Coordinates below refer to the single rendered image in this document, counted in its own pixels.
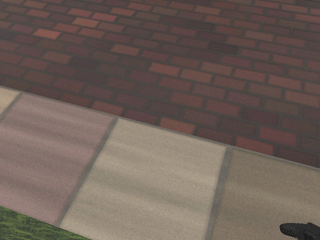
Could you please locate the robot right hand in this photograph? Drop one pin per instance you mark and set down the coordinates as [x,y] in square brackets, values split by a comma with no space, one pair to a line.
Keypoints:
[301,231]

